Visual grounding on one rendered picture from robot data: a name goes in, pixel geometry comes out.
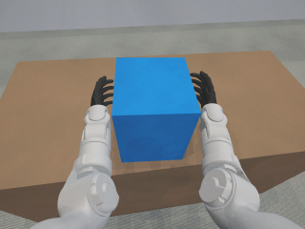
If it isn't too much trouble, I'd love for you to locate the robot left forearm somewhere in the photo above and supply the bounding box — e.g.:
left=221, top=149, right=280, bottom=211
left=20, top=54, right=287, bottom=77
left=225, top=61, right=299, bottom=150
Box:
left=64, top=104, right=112, bottom=187

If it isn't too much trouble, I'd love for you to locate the carton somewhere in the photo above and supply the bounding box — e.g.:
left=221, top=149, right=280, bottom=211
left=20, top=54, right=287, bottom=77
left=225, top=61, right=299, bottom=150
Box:
left=112, top=57, right=201, bottom=163

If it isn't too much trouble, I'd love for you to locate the robot right upper arm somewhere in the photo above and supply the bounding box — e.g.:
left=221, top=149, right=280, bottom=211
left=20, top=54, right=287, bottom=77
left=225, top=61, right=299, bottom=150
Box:
left=198, top=168, right=304, bottom=229

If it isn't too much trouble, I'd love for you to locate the pedestal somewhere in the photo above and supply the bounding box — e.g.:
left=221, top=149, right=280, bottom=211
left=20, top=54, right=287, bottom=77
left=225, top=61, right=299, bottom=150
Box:
left=0, top=51, right=305, bottom=222

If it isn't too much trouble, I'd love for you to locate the robot left hand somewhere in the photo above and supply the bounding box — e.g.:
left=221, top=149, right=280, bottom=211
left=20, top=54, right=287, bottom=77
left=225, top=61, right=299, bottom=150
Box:
left=91, top=75, right=114, bottom=107

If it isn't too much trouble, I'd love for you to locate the robot right forearm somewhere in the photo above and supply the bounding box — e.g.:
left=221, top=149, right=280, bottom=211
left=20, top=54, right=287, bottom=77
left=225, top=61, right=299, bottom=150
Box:
left=199, top=103, right=251, bottom=183

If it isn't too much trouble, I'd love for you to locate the robot left upper arm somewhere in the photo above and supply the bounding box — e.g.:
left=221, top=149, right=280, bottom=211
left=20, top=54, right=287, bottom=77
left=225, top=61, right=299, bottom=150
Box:
left=30, top=172, right=119, bottom=229

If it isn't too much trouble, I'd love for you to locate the robot right hand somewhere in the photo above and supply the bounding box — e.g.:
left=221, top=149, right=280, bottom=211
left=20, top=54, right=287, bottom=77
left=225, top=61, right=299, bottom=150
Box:
left=190, top=71, right=217, bottom=109

